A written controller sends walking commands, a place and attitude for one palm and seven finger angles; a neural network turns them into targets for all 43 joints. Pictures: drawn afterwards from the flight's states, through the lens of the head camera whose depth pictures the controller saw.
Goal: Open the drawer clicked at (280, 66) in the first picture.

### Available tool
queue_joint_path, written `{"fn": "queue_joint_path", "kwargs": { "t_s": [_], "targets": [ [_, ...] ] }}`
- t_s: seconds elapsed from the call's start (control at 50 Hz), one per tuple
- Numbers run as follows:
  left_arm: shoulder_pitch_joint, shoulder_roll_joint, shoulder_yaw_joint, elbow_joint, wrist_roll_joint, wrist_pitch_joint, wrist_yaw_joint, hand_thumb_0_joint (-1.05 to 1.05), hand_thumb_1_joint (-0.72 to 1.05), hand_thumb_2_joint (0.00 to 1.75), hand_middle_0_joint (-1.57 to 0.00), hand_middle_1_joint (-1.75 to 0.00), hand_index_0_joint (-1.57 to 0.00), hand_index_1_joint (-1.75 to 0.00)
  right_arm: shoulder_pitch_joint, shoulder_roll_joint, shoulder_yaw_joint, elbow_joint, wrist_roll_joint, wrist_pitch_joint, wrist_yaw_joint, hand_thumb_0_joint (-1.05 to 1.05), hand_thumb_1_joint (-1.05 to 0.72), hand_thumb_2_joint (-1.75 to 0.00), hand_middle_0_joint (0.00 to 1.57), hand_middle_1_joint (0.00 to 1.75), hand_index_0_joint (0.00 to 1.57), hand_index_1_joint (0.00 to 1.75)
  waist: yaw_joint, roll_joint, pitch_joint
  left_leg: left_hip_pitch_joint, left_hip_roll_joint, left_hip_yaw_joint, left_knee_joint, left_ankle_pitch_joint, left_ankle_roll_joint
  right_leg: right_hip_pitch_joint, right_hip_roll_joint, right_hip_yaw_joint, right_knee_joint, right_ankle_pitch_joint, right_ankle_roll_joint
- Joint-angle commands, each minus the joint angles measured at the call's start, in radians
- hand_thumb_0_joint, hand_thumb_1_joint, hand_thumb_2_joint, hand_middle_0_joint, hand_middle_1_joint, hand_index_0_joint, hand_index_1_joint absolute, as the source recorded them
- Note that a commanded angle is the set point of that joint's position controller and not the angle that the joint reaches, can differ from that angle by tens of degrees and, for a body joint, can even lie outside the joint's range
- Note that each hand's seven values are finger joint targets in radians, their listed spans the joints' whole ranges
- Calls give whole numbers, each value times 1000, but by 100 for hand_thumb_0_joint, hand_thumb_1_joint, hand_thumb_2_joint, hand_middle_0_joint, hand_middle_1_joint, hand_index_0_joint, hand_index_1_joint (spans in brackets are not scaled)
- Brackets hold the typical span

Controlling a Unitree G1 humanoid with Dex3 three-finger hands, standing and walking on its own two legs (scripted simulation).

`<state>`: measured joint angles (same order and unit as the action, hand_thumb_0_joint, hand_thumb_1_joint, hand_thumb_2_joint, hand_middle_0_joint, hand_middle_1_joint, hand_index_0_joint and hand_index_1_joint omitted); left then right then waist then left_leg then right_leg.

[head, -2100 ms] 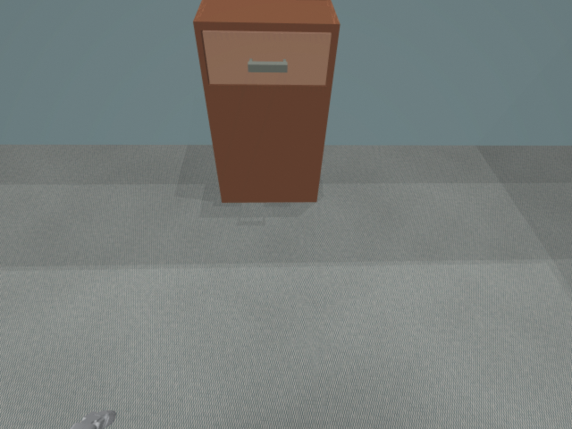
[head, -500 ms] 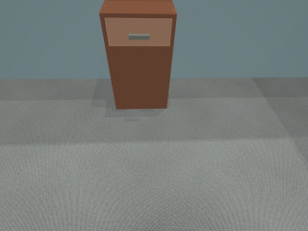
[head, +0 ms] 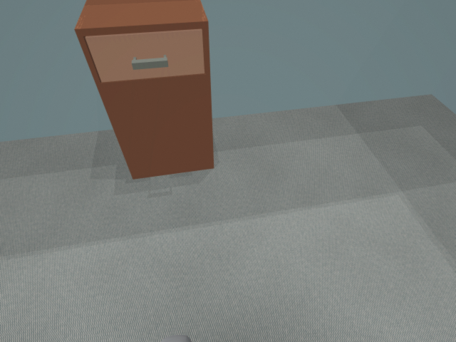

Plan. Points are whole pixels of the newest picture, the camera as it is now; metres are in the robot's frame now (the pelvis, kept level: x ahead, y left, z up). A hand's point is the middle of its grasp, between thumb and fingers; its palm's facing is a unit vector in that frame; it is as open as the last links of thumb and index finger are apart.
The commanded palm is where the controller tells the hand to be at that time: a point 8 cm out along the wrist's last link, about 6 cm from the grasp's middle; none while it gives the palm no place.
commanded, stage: walk to a spot facing it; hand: left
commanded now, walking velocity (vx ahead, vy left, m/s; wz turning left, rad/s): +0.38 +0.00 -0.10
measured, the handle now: (150, 60) +1.06 +0.40 -0.05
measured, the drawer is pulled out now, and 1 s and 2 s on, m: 0.00 0.00 0.00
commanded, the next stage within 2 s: turn to face it in 0.70 s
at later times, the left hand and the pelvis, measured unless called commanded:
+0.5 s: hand (126, 289) +0.25 +0.26 -0.18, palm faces -0.07 -0.98 -0.16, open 7.4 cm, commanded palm none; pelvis +0.22 +0.08 +0.00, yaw -10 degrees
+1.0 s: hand (199, 197) +0.51 +0.13 -0.17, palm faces -0.36 -0.91 -0.19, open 7.4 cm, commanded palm none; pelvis +0.34 +0.02 -0.01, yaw -19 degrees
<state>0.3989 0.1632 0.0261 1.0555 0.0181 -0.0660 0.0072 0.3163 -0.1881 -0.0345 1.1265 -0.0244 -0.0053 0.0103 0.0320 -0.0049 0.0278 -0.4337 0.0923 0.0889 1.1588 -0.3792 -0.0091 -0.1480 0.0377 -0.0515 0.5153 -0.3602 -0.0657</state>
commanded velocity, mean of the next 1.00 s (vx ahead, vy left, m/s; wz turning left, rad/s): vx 0.15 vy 0.00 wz -0.19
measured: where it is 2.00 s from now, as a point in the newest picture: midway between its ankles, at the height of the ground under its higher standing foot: (228, 328)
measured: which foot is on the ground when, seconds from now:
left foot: up 0.00-0.28, down 0.30-0.92, up 0.94-1.00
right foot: down 0.00-0.30, up 0.32-0.90, down 0.92-1.00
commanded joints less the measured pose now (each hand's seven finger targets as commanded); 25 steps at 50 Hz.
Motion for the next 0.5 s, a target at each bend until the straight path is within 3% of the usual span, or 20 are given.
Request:
{"fn": "queue_joint_path", "kwargs": {
  "t_s": [0.0,0.04,0.08,0.16,0.2,0.22,0.24,0.26,0.28,0.3,0.32,0.36,0.4,0.42,0.48],
  "targets": [
    [139,129,27,20,6,-20,15,0,90,90,-20,-30,-20,-30,-120,-41,-21,-128,2,-36,5,0,-90,-90,20,30,20,30,-14,-49,76,-265,40,-18,-30,114,-23,103,-276,271,-284,465,-124],
    [139,113,23,30,5,-24,19,0,90,90,-20,-30,-20,-30,-151,-36,-21,-146,5,-32,12,0,-90,-90,20,30,20,30,-19,-86,83,-268,35,-4,-91,171,-26,95,-248,222,-300,501,-111],
    [149,109,22,40,6,-26,22,0,90,90,-20,-30,-20,-30,-202,-25,-21,-167,10,-35,20,0,-90,-90,20,30,20,30,-9,-101,98,-266,28,14,-182,211,-22,109,-229,194,-310,529,-100],
    [139,110,26,50,5,-23,29,0,90,90,-20,-30,-20,-30,-281,-14,-12,-204,16,-48,25,0,-90,-90,20,30,20,30,0,-122,125,-132,2,36,-410,243,7,86,-224,162,-305,618,-76],
    [115,137,37,47,6,-23,29,0,90,90,-20,-30,-20,-30,-219,-31,-20,-190,16,-57,18,0,-90,-90,20,30,20,30,-30,-122,84,19,-39,58,-472,222,32,83,-231,144,-216,762,-72],
    [98,146,39,47,6,-23,29,0,90,90,-20,-30,-20,-30,-121,-47,-27,-159,11,-61,9,0,-90,-90,20,30,20,30,-81,-100,37,140,-61,59,-521,237,44,74,-221,130,-112,831,-60],
    [88,147,42,45,2,-23,29,0,90,90,-20,-30,-20,-30,29,-79,-37,-114,3,-65,0,0,-90,-90,20,30,20,30,-140,-85,-39,306,-68,41,-581,264,55,42,-189,110,74,822,-38],
    [115,117,45,37,-6,-22,22,0,90,90,-20,-30,-20,-30,175,-154,-54,-77,-7,-66,-12,0,-90,-90,20,30,20,30,-185,35,-171,541,41,-87,-602,273,84,-77,-130,83,307,593,-15],
    [200,48,40,28,-16,-13,10,0,90,90,-20,-30,-20,-30,261,-270,-81,-64,-16,-68,-19,0,-90,-90,20,30,20,30,-163,337,-285,727,334,-501,-732,245,169,-304,24,14,664,-123,21],
    [153,58,37,3,-11,-15,13,0,90,90,-20,-30,-20,-30,224,-259,-73,-72,0,-57,-22,0,-90,-90,20,30,20,30,-139,279,-251,634,405,-648,-886,120,209,-383,10,98,838,-198,6],
    [95,66,38,-1,-6,-8,12,0,90,90,-20,-30,-20,-30,109,-204,-62,-93,4,-54,-21,0,-90,-90,20,30,20,30,-106,166,-111,443,386,-557,-953,-81,196,-406,-55,105,882,-123,0],
    [28,42,42,-8,9,13,-4,0,90,90,-20,-30,-20,-30,-22,-82,-31,-130,3,-68,-24,0,-90,-90,20,30,20,30,-47,107,72,177,312,-360,-994,-84,131,-417,-127,95,867,32,17],
    [56,17,44,-1,19,43,-16,0,90,90,-20,-30,-20,-30,-30,-37,-19,-118,2,-84,-28,0,-90,-90,20,30,20,30,-6,92,76,87,257,-186,-982,57,97,-358,-142,80,807,78,33],
    [66,6,46,-8,19,57,-18,0,90,90,-20,-30,-20,-30,-31,-38,-21,-117,4,-88,-29,0,-90,-90,20,30,20,30,8,76,60,81,246,-115,-977,102,102,-357,-144,70,791,94,41],
    [27,10,61,-41,20,78,-23,0,90,90,-20,-30,-20,-30,-11,-36,-28,-125,8,-97,-37,0,-90,-90,20,30,20,30,12,68,43,126,233,-36,-992,221,95,-435,-156,70,760,195,68]
  ]
}}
